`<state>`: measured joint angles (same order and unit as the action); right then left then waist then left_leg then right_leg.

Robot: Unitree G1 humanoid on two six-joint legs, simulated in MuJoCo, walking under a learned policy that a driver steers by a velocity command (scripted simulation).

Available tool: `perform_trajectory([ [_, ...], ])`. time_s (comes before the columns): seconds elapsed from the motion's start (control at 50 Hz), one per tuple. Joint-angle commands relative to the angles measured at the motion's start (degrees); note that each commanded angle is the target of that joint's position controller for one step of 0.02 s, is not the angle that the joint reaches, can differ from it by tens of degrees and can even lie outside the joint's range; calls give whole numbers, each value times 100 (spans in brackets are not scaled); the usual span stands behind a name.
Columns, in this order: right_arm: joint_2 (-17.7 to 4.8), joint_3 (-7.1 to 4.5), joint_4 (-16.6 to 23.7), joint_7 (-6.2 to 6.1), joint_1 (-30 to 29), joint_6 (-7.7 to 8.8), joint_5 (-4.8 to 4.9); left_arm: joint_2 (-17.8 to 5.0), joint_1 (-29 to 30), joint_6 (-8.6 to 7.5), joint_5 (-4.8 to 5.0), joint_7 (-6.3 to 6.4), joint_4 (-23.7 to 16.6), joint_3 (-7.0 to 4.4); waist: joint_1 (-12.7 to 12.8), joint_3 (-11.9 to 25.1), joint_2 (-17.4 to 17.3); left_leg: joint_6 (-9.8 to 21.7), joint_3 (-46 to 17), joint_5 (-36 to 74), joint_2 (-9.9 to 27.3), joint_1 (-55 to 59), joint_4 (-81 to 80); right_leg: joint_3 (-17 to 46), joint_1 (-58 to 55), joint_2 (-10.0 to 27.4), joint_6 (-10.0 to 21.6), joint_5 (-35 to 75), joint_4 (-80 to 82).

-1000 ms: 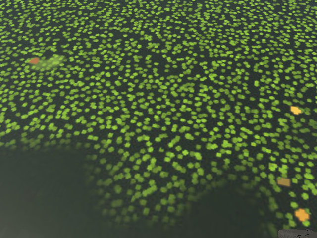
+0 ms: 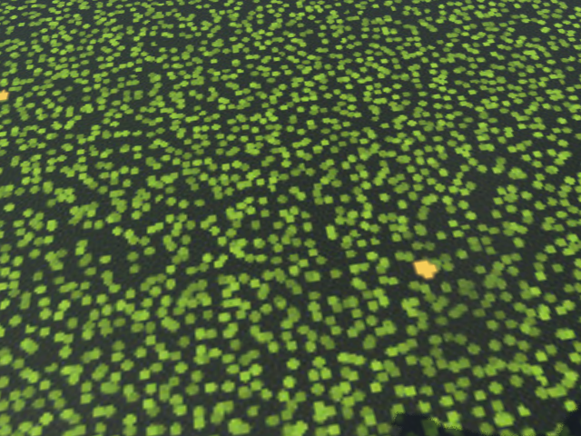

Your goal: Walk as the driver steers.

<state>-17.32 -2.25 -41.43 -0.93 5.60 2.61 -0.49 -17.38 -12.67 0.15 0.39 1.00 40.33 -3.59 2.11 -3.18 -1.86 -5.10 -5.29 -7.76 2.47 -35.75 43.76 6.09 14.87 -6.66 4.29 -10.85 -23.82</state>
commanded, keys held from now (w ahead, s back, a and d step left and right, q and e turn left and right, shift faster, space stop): no key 0.62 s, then w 0.38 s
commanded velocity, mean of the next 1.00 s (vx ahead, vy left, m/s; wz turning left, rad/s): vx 0.12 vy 0.00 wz -0.07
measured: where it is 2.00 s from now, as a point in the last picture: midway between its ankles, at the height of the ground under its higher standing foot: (322, 357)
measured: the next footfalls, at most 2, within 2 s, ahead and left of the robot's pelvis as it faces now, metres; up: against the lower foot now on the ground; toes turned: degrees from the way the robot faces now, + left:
left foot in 0.12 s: +0.17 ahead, +0.14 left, +0.00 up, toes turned -4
right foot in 1.32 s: +0.50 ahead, -0.12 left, +0.00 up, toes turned -1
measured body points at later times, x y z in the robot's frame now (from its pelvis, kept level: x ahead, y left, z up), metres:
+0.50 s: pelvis +0.08 +0.03 -0.01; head +0.09 +0.03 +0.44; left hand +0.18 +0.30 -0.13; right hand +0.23 -0.22 -0.12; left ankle +0.13 +0.14 -0.74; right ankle +0.03 -0.09 -0.74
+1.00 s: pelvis +0.17 +0.06 +0.00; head +0.18 +0.07 +0.45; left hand +0.25 +0.33 -0.13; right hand +0.19 -0.22 -0.13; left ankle +0.13 +0.14 -0.74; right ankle +0.09 -0.08 -0.66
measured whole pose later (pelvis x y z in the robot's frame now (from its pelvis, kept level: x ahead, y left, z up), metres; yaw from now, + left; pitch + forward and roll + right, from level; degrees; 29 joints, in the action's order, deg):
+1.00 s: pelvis +0.17 +0.06 +0.00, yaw -2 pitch +0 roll +0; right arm -14.8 -3.1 -55.8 1.7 17.9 6.1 0.6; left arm -15.6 -16.8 -4.5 1.9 0.7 50.8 -3.2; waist -1.4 -0.5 1.2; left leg 3.4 0.1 -16.7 -2.8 -7.9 24.7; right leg 2.6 21.6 0.4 2.2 -21.6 -61.7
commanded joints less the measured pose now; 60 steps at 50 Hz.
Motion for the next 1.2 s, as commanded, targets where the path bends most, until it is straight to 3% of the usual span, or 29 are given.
perform_trajectory([
  [0.02,-451,-119,295,45,55,43,24,-778,-20,-11,-30,43,-263,-172,-25,989,778,54,167,278,-144,1021,-479,814,-332,1473,779,2899,140],
  [0.06,-541,-164,321,74,30,86,-4,-723,9,-4,-37,24,-213,-134,-42,877,824,213,157,14,-174,1144,-881,1080,-475,1580,746,2621,-125],
  [0.1,-511,-182,261,87,254,163,-60,-566,120,-22,0,23,-171,-56,-276,773,786,485,194,980,-128,1865,-1989,1151,-361,1355,461,1959,-471],
  [0.12,-736,-208,309,53,284,204,-162,-348,-99,-76,-106,14,-166,17,-167,945,382,715,-385,2681,491,2563,-2060,1000,-108,1006,170,1228,-825],
  [0.14,-975,-235,374,15,180,162,-230,-235,-767,-132,-183,2,-72,47,240,1199,-542,1379,-1126,4229,1275,3312,-1772,549,458,455,-144,-671,-1312],
  [0.16,-452,-121,275,6,286,91,-193,-315,-800,-101,-172,30,-5,55,87,1408,-898,1974,-1610,4025,1668,3287,-1841,286,480,428,-448,-1751,-1593],
  [0.18,-248,-40,225,39,311,50,-103,-492,-553,-28,-130,49,-47,12,-11,1340,-880,2054,-1790,3303,1639,3177,-1992,176,507,571,-575,-1811,-1661],
  [0.22,-383,-56,190,82,160,-23,-53,-477,-260,154,-79,81,-16,-30,-47,1129,-759,1753,-1546,2118,1333,2902,-2135,74,429,665,-658,-1434,-1394],
  [0.26,-446,-60,220,102,-211,-67,-39,-308,-375,252,-95,40,139,9,138,921,-632,1274,-922,998,857,2174,-2194,0,-407,732,-605,-492,-417],
  [0.32,-441,-63,149,144,-41,-40,-51,-483,-168,264,-133,12,210,-24,-168,514,-97,761,-218,-639,212,2061,-2180,88,-139,760,-299,-395,-288],
  [0.36,-346,-45,108,125,-123,-7,-46,-339,-112,182,-139,20,263,11,-155,531,-14,759,-148,-183,180,2303,-1959,122,-64,814,-260,-216,-162],
  [0.42,-293,-53,-7,79,-12,-6,7,-354,-105,62,-130,49,366,-2,-218,693,216,834,-17,831,120,2642,-1628,142,-100,842,-320,359,-163],
  [0.62,-269,-101,-461,41,-68,-148,22,-282,-264,16,-95,102,747,20,-205,385,219,769,54,719,-4,2697,-1644,105,-73,827,-341,292,-51],
  [0.64,-229,-95,-559,34,4,-161,20,-246,-384,13,-89,105,840,26,-188,479,227,761,126,146,-84,2732,-1654,68,-113,789,-317,-263,31],
  [0.68,-313,-134,-657,3,-4,-191,77,-351,-423,9,-36,120,898,-8,-178,149,337,787,274,-1696,-310,2401,-1536,145,181,766,-102,-1869,153],
  [0.74,-250,-128,-638,15,-179,-7,155,-496,-695,-155,40,126,912,-42,-24,-437,651,835,364,-2390,-429,1440,-1106,968,135,1277,355,-3142,645],
  [0.78,-152,-115,-596,86,-301,220,213,-750,-749,-288,84,106,968,-118,-34,-688,1173,827,616,-1509,-434,884,-531,1984,-293,2018,753,-2964,1124],
  [0.8,-196,-127,-614,125,-257,308,217,-730,-661,-329,94,94,957,-120,-97,-729,1201,897,539,-1380,-321,896,-621,2085,-362,2149,818,-2393,1081],
  [0.84,-266,-183,-884,191,363,395,226,-600,-379,-352,98,50,883,-90,-436,-422,1050,1017,534,-1146,-319,1873,-1274,1514,-222,1873,587,-1232,649],
  [0.86,-427,-256,-1115,207,913,407,224,-485,-96,-361,100,42,760,-54,-675,-227,764,1122,226,-1066,-258,2659,-1613,927,165,1456,327,-564,100],
  [0.88,-882,-412,-1319,216,1532,423,222,-230,106,-428,84,50,571,16,-847,3,-327,1522,-1128,-1215,355,3651,-2265,-75,959,650,-104,106,-1508],
  [0.9,-1199,-489,-1440,263,2186,415,175,-199,55,-517,45,76,466,17,-1046,346,-1394,2177,-3169,-960,1467,4729,-3049,-326,2158,255,-415,-1390,-3259],
  [0.92,-783,-333,-1404,282,1940,434,115,-425,-11,-586,134,51,476,-48,-793,201,-838,2222,-3398,-738,1748,4718,-3059,95,2773,462,-338,-2048,-4140],
  [0.94,-593,-272,-1303,283,1612,446,99,-393,-90,-621,209,7,536,-50,-601,9,-461,2093,-2876,-531,1653,4525,-3015,169,2939,742,-202,-1664,-4411],
  [0.98,-352,-165,-1220,270,1351,411,98,-335,94,-627,169,-46,541,-72,-486,-112,-117,1818,-1847,41,1333,4244,-3173,-62,3007,1155,-115,-847,-4105],
  [1.0,-258,-115,-1244,255,1372,371,83,-309,173,-603,115,-73,522,-94,-464,-59,-219,1694,-1433,334,1133,4081,-3269,-178,2784,1255,-152,-584,-3849],
  [1.04,-321,-102,-1323,195,1574,294,93,-128,334,-551,58,-134,463,-65,-497,-38,-316,1678,-948,804,938,3922,-3439,-438,2608,1257,-326,-271,-3328],
  [1.12,-650,-143,-1353,46,1668,218,69,109,1195,-532,57,-165,150,56,-646,-243,-224,1652,-416,890,818,3389,-3707,-665,2265,1118,-561,594,-1710],
  [1.2,-688,-160,-1482,32,1927,221,147,-29,1703,-533,117,-230,-28,69,-710,-423,-327,1615,-250,729,966,3191,-3834,-678,1727,971,-486,1257,-924],
])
